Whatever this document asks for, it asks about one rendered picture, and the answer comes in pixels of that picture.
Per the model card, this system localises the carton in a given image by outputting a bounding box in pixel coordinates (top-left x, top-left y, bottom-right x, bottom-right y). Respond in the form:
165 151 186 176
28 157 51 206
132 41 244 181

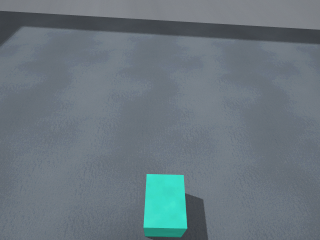
143 174 187 238

